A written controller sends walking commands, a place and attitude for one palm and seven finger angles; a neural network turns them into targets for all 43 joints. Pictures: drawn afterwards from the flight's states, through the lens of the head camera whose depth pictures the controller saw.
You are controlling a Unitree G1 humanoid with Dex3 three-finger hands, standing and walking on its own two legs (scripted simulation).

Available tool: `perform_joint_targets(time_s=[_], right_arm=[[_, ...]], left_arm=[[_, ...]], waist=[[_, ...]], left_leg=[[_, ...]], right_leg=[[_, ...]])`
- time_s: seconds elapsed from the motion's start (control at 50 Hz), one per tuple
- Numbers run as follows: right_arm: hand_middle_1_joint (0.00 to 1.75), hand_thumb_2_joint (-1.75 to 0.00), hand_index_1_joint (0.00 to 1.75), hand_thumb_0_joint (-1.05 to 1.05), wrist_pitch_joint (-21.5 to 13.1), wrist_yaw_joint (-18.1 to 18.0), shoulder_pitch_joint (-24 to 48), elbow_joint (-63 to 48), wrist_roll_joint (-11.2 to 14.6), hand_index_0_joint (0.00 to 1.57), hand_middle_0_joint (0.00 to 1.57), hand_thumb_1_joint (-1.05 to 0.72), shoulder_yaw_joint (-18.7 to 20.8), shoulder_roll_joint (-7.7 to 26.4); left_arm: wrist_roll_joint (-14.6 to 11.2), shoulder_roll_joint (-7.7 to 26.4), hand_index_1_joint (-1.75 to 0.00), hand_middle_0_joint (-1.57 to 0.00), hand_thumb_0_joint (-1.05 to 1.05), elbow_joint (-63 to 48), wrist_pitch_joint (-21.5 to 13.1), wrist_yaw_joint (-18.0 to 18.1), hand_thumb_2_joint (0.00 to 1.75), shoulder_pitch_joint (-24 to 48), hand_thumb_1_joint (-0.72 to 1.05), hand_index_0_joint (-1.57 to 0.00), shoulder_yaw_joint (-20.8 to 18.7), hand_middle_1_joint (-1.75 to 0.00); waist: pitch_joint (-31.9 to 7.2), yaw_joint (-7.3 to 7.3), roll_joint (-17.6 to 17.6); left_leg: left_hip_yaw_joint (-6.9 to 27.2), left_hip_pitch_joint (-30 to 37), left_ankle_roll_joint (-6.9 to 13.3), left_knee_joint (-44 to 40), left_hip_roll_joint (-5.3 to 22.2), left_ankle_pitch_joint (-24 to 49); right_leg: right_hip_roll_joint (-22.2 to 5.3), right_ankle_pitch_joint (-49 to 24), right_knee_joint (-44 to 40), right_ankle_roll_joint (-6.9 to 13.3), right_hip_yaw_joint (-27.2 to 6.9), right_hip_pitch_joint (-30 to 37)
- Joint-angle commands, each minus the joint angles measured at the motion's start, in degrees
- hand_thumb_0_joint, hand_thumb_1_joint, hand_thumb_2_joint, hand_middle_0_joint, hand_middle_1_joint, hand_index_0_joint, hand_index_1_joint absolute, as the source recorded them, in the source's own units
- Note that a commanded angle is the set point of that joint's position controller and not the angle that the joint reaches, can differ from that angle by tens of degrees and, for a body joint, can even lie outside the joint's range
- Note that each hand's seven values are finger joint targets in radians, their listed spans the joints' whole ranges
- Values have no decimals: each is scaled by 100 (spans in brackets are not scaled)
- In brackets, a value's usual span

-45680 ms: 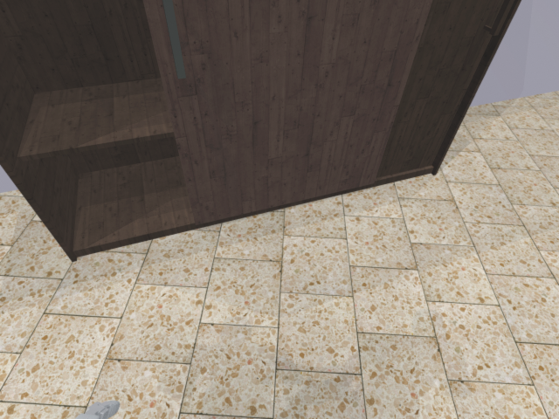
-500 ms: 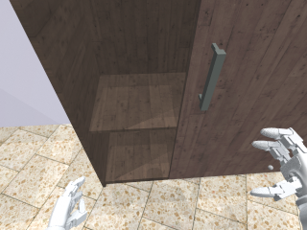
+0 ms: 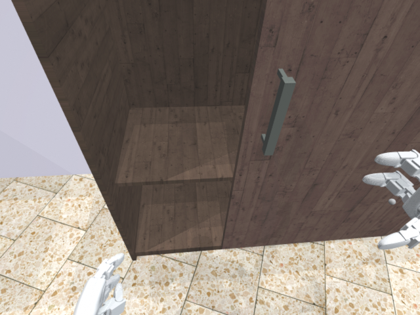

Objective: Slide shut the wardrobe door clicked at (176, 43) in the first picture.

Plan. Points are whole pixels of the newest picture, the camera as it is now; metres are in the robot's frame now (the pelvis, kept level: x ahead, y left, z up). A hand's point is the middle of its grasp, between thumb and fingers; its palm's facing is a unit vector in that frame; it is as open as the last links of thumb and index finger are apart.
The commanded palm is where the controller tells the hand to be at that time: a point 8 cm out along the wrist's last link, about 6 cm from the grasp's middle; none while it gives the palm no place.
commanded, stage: raise the hand with hooked fingers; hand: right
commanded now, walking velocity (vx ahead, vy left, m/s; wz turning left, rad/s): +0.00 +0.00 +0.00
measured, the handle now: (274, 114) +0.53 -0.14 +0.11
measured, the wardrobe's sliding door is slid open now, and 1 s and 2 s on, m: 0.41 0.41 0.41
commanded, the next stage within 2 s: move the hooked fingers beside the handle in 0.38 s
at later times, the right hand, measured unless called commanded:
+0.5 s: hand (363, 201) +0.28 -0.24 +0.13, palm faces -0.06 +0.99 -0.09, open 14.0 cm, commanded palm +0.26 -0.29 +0.14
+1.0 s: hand (349, 174) +0.34 -0.24 +0.13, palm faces -0.05 +1.00 -0.06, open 14.0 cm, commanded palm +0.32 -0.28 +0.13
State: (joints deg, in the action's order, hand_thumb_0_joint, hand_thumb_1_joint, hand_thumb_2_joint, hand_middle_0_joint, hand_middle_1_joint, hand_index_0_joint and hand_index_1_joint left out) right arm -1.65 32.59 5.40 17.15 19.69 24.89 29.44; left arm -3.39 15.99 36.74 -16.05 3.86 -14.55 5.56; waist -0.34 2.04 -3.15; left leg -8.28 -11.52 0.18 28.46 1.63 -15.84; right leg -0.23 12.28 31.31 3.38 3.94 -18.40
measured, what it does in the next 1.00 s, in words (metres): stands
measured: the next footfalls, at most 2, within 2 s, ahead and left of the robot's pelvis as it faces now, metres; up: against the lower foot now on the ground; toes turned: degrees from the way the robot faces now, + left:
none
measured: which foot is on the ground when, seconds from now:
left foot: down 0.00-1.00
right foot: down 0.00-1.00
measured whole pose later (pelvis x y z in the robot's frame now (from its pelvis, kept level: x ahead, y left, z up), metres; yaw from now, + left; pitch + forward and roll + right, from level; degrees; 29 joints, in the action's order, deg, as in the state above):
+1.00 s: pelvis +0.01 +0.03 +0.00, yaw +2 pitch +1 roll +1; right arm -5.4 32.0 13.1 29.7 18.5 26.2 28.5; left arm -3.5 17.4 37.5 -15.3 4.2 -15.9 3.2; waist -1.4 -0.3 -2.9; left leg -6.9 -14.2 2.3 30.7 -0.4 -17.9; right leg -2.4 13.7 32.0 1.0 4.8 -19.7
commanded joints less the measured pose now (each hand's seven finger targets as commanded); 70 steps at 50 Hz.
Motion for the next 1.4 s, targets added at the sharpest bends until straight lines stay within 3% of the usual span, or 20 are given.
perform_joint_targets(time_s=[0.0,0.1,0.18,0.2,0.28,0.38,0.46,0.54,0.6,0.68,0.72,0.76,0.84,0.9,1.08,1.1,1.2,1.26,1.3,1.38], right_arm=[[120,-30,120,0,-362,114,1171,-1103,208,30,30,50,490,1291],[120,-30,120,0,-682,-186,1232,-1762,159,30,30,50,943,1710],[120,-30,120,0,-678,-262,1220,-1422,165,30,30,50,779,1408],[120,-30,120,0,-631,-243,1179,-1298,159,30,30,50,771,1399],[120,-30,120,0,-481,-60,1324,-1053,126,30,30,50,426,1188],[120,-30,120,0,-559,7,1255,-1190,201,30,30,50,599,1341],[120,-30,120,0,-722,-66,1203,-1291,302,30,30,50,890,1490],[120,-30,120,0,-680,-105,1692,-769,196,30,30,50,727,1483],[120,-30,120,0,-666,-60,1916,-727,104,30,30,50,390,1274],[120,-30,120,0,-728,-26,2101,-695,101,30,30,50,359,1303],[120,-30,120,0,-758,-56,2158,-421,130,30,30,50,574,1484],[120,-30,120,0,-761,-71,2184,-237,139,30,30,50,584,1457],[120,-30,120,0,-712,-119,2162,33,67,30,30,50,883,1797],[120,-30,120,0,-733,-78,2262,-64,40,30,30,50,721,1650],[120,-30,120,0,-856,-67,3543,513,-64,30,30,50,161,1424],[120,-30,120,0,-894,-129,3655,514,-94,30,30,50,290,1581],[120,-30,120,0,-939,-309,3886,699,-222,30,30,50,261,1620],[120,-30,120,0,-924,-414,4255,968,-312,30,30,50,152,1555],[120,-30,120,0,-891,-478,4073,1140,-355,30,30,50,183,1575],[120,-30,120,0,-880,-571,4210,1325,-411,30,30,50,227,1613]], left_arm=[[-20,803,-30,-20,0,-942,-360,32,90,656,90,-20,-353,-30],[33,790,-30,-20,0,-897,-426,2,90,624,90,-20,-399,-30],[13,765,-30,-20,0,-825,-419,47,90,599,90,-20,-414,-30],[17,764,-30,-20,0,-814,-408,55,90,595,90,-20,-412,-30],[-35,817,-30,-20,0,-807,-406,87,90,597,90,-20,-423,-30],[-33,804,-30,-20,0,-863,-440,78,90,618,90,-20,-438,-30],[-15,766,-30,-20,0,-837,-462,52,90,637,90,-20,-440,-30],[-32,799,-30,-20,0,-685,-405,106,90,559,90,-20,-440,-30],[-43,769,-30,-20,0,-722,-404,139,90,542,90,-20,-437,-30],[-41,790,-30,-20,0,-763,-413,157,90,492,90,-20,-457,-30],[-32,825,-30,-20,0,-677,-381,152,90,436,90,-20,-469,-30],[-35,819,-30,-20,0,-688,-352,147,90,443,90,-20,-468,-30],[-25,860,-30,-20,0,-700,-278,113,90,384,90,-20,-494,-30],[-17,832,-30,-20,0,-787,-246,91,90,377,90,-20,-491,-30],[-40,942,-30,-20,0,-645,-130,187,90,115,90,-20,-524,-30],[-30,953,-30,-20,0,-607,-114,194,90,68,90,-20,-544,-30],[5,973,-30,-20,0,-605,-63,178,90,-46,90,-20,-543,-30],[10,971,-30,-20,0,-573,-4,158,90,-118,90,-20,-534,-30],[15,985,-30,-20,0,-605,57,132,90,-167,90,-20,-545,-30],[32,995,-30,-20,0,-645,151,86,90,-260,90,-20,-561,-30]], waist=[[-966,-14,-22],[-1233,68,-556],[-819,-43,-448],[-707,-35,-151],[-664,-101,-337],[-1120,-72,46],[-1216,-18,26],[-651,-157,-139],[-802,-191,-128],[-1262,-184,10],[-1230,-195,169],[-1172,-162,93],[-1282,-93,110],[-1353,-98,18],[-1202,-448,-105],[-1293,-434,-5],[-1709,-380,-125],[-1562,-446,-212],[-1571,-389,5],[-1691,-374,-123]], left_leg=[[403,-579,169,-485,-325,297],[402,-391,179,-497,-314,492],[415,-452,147,-588,-286,486],[476,-445,138,-655,-289,493],[528,-520,116,-615,-241,528],[607,-311,74,-544,-220,831],[668,-177,51,-510,-201,1126],[726,-488,30,-588,-181,892],[727,-495,29,-562,-185,928],[703,-365,13,-459,-176,1155],[776,-309,-3,-468,-153,1206],[773,-376,2,-441,-137,1274],[813,-222,-16,-349,-89,1545],[773,-239,-5,-279,-126,1756],[660,-909,38,-299,-191,908],[668,-846,46,-301,-201,899],[610,-778,92,-195,-208,1037],[562,-916,103,-158,-210,1031],[559,-878,107,-154,-222,1062],[534,-899,115,-73,-215,1177]], right_leg=[[-66,5,-608,-109,-854,1048],[-78,-340,-607,-127,-768,1329],[-87,-195,-695,-112,-707,1186],[-81,-184,-645,-80,-658,1050],[-38,-150,-593,-70,-594,1012],[-10,-431,-415,-33,-550,1068],[0,-638,-345,-40,-487,1050],[-13,-386,-362,-59,-449,808],[-10,-421,-335,-34,-431,934],[13,-584,-285,-18,-453,1066],[8,-602,-230,-26,-434,892],[10,-632,-235,-30,-414,888],[6,-810,-188,-22,-377,735],[7,-982,-141,-13,-338,803],[-26,-391,-183,-22,-470,904],[-45,-434,-152,-13,-470,911],[-64,-651,-160,-33,-541,1094],[-83,-658,-208,-68,-612,1064],[-102,-714,-199,-51,-590,984],[-112,-880,-199,-90,-625,1025]])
